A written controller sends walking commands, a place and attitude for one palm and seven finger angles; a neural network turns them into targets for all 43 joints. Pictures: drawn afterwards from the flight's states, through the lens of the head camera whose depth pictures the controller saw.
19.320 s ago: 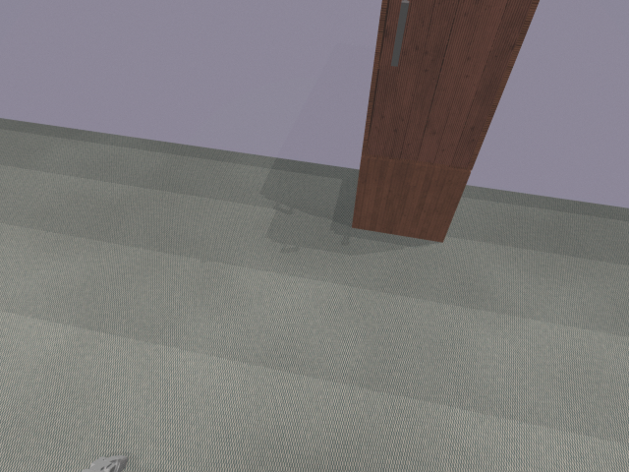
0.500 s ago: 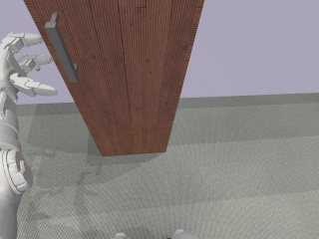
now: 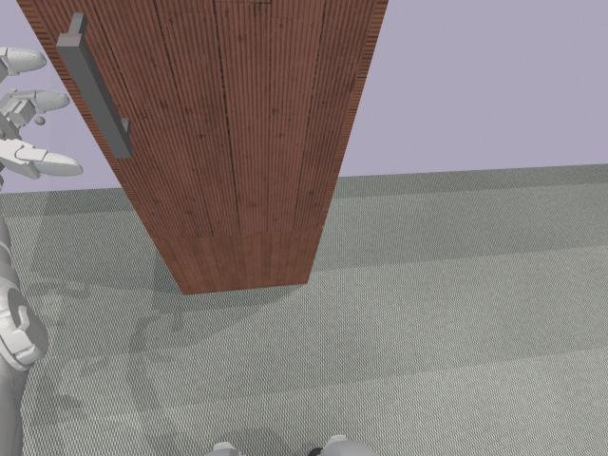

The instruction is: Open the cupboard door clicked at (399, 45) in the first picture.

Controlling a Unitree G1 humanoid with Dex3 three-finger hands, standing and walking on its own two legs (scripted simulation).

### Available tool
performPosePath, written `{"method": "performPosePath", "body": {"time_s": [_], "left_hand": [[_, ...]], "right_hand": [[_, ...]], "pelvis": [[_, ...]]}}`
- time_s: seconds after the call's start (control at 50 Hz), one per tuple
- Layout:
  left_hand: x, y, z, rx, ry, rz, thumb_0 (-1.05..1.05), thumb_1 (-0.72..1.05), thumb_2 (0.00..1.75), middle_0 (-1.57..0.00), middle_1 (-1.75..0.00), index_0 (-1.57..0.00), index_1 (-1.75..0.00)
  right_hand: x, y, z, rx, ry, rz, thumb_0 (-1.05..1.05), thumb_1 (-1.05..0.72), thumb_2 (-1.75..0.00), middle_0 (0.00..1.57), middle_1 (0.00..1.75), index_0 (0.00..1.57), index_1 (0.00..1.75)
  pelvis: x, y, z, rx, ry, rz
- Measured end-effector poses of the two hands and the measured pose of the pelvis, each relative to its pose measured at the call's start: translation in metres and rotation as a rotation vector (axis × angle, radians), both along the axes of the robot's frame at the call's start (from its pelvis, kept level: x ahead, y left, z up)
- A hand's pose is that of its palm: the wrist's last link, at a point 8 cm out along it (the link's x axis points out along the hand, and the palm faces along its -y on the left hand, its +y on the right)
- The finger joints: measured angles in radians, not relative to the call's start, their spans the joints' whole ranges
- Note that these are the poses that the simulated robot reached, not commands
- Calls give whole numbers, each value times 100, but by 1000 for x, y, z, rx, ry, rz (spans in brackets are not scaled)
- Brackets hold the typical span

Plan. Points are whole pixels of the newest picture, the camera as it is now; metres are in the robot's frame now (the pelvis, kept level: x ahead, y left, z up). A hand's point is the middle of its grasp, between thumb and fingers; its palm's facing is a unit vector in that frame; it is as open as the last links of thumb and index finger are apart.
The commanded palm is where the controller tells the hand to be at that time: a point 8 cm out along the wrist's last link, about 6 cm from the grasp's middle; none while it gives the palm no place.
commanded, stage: move the hooked fingers beside the handle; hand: left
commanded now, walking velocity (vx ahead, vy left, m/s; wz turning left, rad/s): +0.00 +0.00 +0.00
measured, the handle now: (103, 93) +0.54 +0.21 +0.12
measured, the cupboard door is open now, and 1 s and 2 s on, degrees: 0 0 0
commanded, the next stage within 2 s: slide the fingers in behind the handle in 0.86 s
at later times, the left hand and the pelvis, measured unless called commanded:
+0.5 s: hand (24, 138) +0.47 +0.28 +0.13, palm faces +0.05 -1.00 +0.00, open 14.0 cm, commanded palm +0.45 +0.32 +0.12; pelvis -0.01 +0.01 +0.00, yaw +2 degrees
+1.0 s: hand (33, 122) +0.49 +0.27 +0.13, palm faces +0.05 -1.00 +0.00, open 14.0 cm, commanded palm +0.47 +0.31 +0.12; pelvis -0.02 +0.01 -0.01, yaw +0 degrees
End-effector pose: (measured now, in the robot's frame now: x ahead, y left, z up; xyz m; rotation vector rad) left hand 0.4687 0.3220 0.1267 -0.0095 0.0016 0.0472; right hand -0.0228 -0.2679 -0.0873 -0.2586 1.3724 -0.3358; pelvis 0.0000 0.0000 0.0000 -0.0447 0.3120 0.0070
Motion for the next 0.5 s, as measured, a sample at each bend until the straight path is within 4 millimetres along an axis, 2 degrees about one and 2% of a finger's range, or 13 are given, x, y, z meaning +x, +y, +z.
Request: {"method": "performPosePath", "body": {"time_s": [0.18, 0.28, 0.38, 0.5], "left_hand": [[-10, 2, 0, 3, 29, -19, -1, -50, 30, -30, -120, -29, -120], [-19, 2, -1, -15, 7, -4, -1, -50, 30, -30, -120, -30, -120], [-25, 7, 1, -6, 5, 12, -1, -50, 30, -30, -120, -30, -120], [-26, 9, 1, 9, 23, 4, -1, -50, 30, -30, -120, -30, -120]], "right_hand": [[36, 8, -3, 16, -89, 39, 0, -90, -90, 21, 30, 20, 30], [50, 12, -3, 24, -129, 67, 0, -90, -90, 21, 30, 20, 30], [52, 13, -4, 21, -147, 83, 0, -90, -90, 21, 30, 21, 30], [37, 10, -5, 3, -121, 88, 0, -90, -90, 21, 30, 21, 30]], "pelvis": [[4, 8, 1, -4, -20, 8], [2, 9, 1, -3, -34, 11], [-5, 9, 0, -4, -43, 19], [-14, 9, -2, -7, -40, 30]]}}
